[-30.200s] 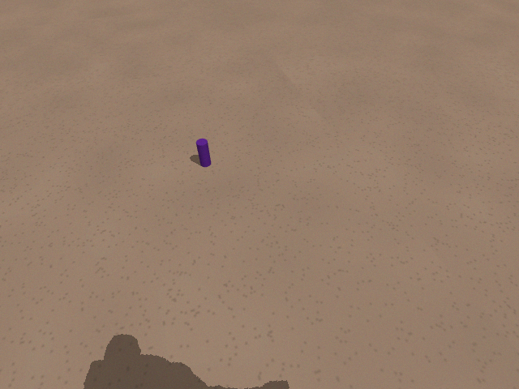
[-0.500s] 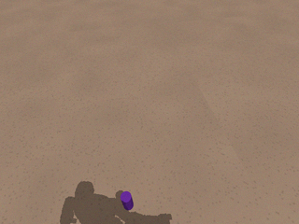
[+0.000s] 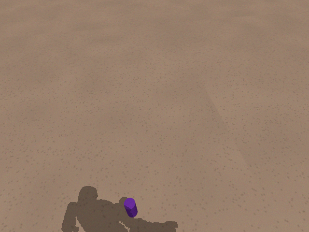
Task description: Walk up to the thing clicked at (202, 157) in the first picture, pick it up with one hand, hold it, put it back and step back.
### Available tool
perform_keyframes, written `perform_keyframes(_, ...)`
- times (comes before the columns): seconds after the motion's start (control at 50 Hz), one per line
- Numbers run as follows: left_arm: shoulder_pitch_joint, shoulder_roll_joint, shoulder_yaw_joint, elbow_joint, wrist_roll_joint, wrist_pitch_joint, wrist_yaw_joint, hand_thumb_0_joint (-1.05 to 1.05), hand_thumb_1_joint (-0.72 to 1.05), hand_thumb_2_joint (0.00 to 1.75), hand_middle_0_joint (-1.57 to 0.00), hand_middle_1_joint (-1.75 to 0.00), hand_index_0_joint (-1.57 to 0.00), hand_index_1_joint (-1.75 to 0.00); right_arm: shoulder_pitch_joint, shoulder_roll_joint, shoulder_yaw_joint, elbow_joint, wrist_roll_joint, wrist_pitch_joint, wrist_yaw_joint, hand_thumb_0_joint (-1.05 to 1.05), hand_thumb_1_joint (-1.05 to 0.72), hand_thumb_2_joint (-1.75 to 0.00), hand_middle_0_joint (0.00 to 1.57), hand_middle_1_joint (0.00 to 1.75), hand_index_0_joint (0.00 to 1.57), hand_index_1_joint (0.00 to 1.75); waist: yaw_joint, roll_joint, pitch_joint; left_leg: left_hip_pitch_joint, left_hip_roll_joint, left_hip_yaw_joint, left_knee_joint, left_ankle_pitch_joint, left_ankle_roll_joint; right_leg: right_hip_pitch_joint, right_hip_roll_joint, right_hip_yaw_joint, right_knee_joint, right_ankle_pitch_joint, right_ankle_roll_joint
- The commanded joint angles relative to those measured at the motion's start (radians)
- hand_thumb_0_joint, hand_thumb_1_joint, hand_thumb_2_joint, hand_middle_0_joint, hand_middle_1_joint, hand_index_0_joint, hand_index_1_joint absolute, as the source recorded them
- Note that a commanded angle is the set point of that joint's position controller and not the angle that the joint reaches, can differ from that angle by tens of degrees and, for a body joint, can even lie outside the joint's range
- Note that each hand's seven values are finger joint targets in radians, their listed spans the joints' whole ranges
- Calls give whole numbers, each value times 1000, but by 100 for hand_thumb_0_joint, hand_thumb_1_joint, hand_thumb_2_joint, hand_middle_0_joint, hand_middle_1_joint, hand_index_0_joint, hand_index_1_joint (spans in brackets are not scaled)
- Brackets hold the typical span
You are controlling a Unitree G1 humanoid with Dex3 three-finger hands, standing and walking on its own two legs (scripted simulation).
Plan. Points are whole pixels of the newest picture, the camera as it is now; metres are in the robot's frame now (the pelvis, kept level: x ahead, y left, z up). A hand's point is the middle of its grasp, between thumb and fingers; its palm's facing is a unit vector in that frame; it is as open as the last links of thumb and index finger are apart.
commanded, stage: step back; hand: left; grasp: from the side
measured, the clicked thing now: (131, 207) +0.40 +0.18 -0.70
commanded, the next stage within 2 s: none
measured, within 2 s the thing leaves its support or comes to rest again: neither
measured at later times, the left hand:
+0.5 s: hand out of the picture +0.08 +0.30 -0.18, palm faces -0.03 -0.93 -0.36, open 7.4 cm
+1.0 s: hand out of the picture -0.05 +0.30 -0.16, palm faces -0.02 -0.91 -0.41, open 7.4 cm
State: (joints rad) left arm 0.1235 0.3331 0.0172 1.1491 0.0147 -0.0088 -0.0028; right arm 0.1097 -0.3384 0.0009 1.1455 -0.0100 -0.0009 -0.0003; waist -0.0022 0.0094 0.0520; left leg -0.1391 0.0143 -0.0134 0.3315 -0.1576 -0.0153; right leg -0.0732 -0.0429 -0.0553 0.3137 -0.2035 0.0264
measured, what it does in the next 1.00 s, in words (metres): walks backwards: right foot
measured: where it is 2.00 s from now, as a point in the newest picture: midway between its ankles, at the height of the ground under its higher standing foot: outside the picture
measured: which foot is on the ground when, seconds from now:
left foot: down 0.00-0.76, up 0.78-1.00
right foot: down 0.00-0.32, up 0.34-0.70, down 0.72-1.00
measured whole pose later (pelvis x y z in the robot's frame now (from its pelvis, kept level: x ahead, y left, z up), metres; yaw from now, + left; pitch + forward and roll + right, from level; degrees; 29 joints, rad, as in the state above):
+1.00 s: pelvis -0.17 +0.04 -0.02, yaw -1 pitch -1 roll +0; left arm 0.14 0.36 0.07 0.79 0.03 0.04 0.01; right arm 0.17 -0.41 -0.04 0.86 0.00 0.04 -0.02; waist 0.00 0.01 0.16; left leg -0.35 -0.06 -0.07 0.86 -0.48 -0.01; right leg -0.35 -0.03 0.02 0.64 -0.28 0.01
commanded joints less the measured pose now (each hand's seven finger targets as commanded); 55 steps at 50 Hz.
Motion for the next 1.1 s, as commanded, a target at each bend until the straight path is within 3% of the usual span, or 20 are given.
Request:
perform_keyframes(0.0, -15, 271, 89, -90, -21, -9, 26, 0, 90, 90, -20, -30, -20, -30, -61, -241, -61, -95, 8, -1, -4, 0, -90, -90, 20, 30, 20, 30, 2, -9, 10, -60, 86, -85, 95, 331, 67, -72, -83, 79, 59, 276, -55)
perform_keyframes(0.1, -53, 264, 102, -182, -14, 9, 27, 0, 90, 90, -20, -30, -20, -30, -17, -233, -78, -152, 13, 22, 0, 0, -90, -90, 20, 30, 20, 30, -14, -56, -144, -58, 44, -42, 277, 266, 84, -72, -147, 136, 124, 304, -139)
perform_keyframes(0.2, -161, 316, 115, -279, 14, 21, 32, 0, 90, 90, -20, -30, -20, -30, 75, -223, -96, -195, 8, 54, 12, 0, -90, -90, 20, 30, 20, 30, -44, -221, -75, -102, -39, -48, 592, -325, 81, -289, -332, 254, 100, 272, -276)
perform_keyframes(0.26, -188, 286, 101, -311, 10, 25, 34, 0, 90, 90, -20, -30, -20, -30, 142, -229, -104, -200, 8, 36, 15, 0, -90, -90, 20, 30, 20, 30, -62, -157, -70, -118, 17, -39, 286, 23, 86, -217, -203, 139, 300, 215, -157)
perform_keyframes(0.28, -144, 229, 91, -320, -2, 35, 31, 0, 90, 90, -20, -30, -20, -30, 120, -279, -119, -218, -9, 23, 9, 0, -90, -90, 20, 30, 20, 30, -41, 76, -64, -120, 125, -203, 129, 333, 100, -243, -44, 53, 509, 56, -90)
perform_keyframes(0.3, -113, 187, 89, -323, -14, 44, 35, 0, 90, 90, -20, -30, -20, -30, 107, -343, -131, -229, -22, 12, 6, 0, -90, -90, 20, 30, 20, 30, -23, 217, -47, -22, 240, -422, 59, 560, 154, -411, 128, 99, 640, -382, -64)
perform_keyframes(0.32, -73, 201, 92, -321, -8, 49, 44, 0, 90, 90, -20, -30, -20, -30, 112, -378, -138, -249, -16, 6, 2, 0, -90, -90, 20, 30, 20, 30, -30, 172, -112, 20, 303, -457, 93, 675, 214, -415, 139, 207, 748, -472, -65)
perform_keyframes(0.4, 5, 225, 88, -295, -18, 56, 52, 0, 90, 90, -20, -30, -20, -30, -28, -287, -122, -308, -24, 9, -29, 0, -90, -90, 20, 30, 20, 30, 35, 139, -111, 27, 212, -276, 124, 479, 179, -446, 120, 271, 886, -319, -59)
perform_keyframes(0.48, -23, 227, 98, -332, -4, 44, 44, 0, 90, 90, -20, -30, -20, -30, 59, -252, -121, -325, -19, 5, -37, 0, -90, -90, 20, 30, 20, 30, -27, 84, -116, 104, 238, -257, 162, 507, 269, -447, 108, 226, 830, -325, -14)
perform_keyframes(0.62, 39, 220, 112, -346, 1, 29, 27, 0, 90, 90, -20, -30, -20, -30, 44, -289, -121, -366, -14, 14, -29, 0, -90, -90, 20, 30, 20, 30, -33, 126, -146, 52, 240, -242, 182, 325, 257, -300, 61, 120, 483, -271, -19)
perform_keyframes(0.7, 149, 236, 123, -314, 21, 13, 23, 0, 90, 90, -20, -30, -20, -30, 4, -267, -105, -372, 8, 28, -22, 0, -90, -90, 20, 30, 20, 30, 20, 53, -147, -210, 146, -153, 285, 75, 125, -27, 12, 154, 140, 20, -86)
perform_keyframes(0.74, 64, 388, 155, -363, 18, 13, 19, 0, 90, 90, -20, -30, -20, -30, -41, -226, -101, -380, 16, 31, -27, 0, -90, -90, 20, 30, 20, 30, 52, -285, -60, -353, -110, -39, 682, -439, 24, -197, -357, 613, 22, 160, -354)
perform_keyframes(0.76, 17, 369, 152, -402, 25, 5, 24, 0, 90, 90, -20, -30, -20, -30, -13, -253, -110, -365, 10, 34, -28, 0, -90, -90, 20, 30, 20, 30, 31, -234, -23, -313, -92, -150, 835, -463, 15, -276, -381, 634, 30, 244, -369)
perform_keyframes(0.82, -58, 286, 132, -421, 18, 6, 36, 0, 90, 90, -20, -30, -20, -30, 57, -234, -99, -338, 21, 27, -28, 0, -90, -90, 20, 30, 20, 30, -16, -142, -10, -351, -143, -151, 901, -348, 17, -216, -208, 340, 123, 400, -269)
perform_keyframes(0.94, 16, 272, 122, -441, 22, 24, 40, 0, 90, 90, -20, -30, -20, -30, 80, -221, -90, -354, 5, 14, -24, 0, -90, -90, 20, 30, 20, 30, 31, -202, -95, -281, -43, -41, 417, -335, 14, -5, -187, 280, 228, 400, -226)
perform_keyframes(1.0, 17, 266, 108, -454, 0, 46, 28, 0, 90, 90, -20, -30, -20, -30, 140, -222, -108, -329, -16, -3, -22, 0, -90, -90, 20, 30, 20, 30, -6, -142, -126, -77, -32, -7, 58, 11, 29, -108, -115, 228, 377, 311, -153)
perform_keyframes(1.02, 53, 223, 99, -462, -5, 50, 25, 0, 90, 90, -20, -30, -20, -30, 121, -293, -125, -346, -34, -9, -23, 0, -90, -90, 20, 30, 20, 30, 15, 14, -135, 14, 133, -237, 60, 154, 80, -273, -23, 196, 473, 98, -97)
perform_keyframes(1.04, 4, 216, 101, -477, -11, 47, 31, 0, 90, 90, -20, -30, -20, -30, 73, -404, -141, -368, -25, -7, -11, 0, -90, -90, 20, 30, 20, 30, -10, 231, -114, -39, 335, -474, 31, 327, 230, -392, 146, 106, 620, -369, -53)
perform_keyframes(1.06, -48, 249, 120, -462, 5, 47, 45, 0, 90, 90, -20, -30, -20, -30, 89, -420, -148, -367, -22, -8, -11, 0, -90, -90, 20, 30, 20, 30, -63, 206, -101, -137, 404, -577, 14, 313, 332, -364, 143, 233, 811, -479, -46)
perform_keyframes(1.08, -61, 254, 122, -455, 3, 49, 43, 0, 90, 90, -20, -30, -20, -30, 72, -363, -136, -362, -20, -13, -17, 0, -90, -90, 20, 30, 20, 30, -43, 92, -85, -106, 349, -451, 53, 354, 301, -394, 134, 275, 889, -420, -56)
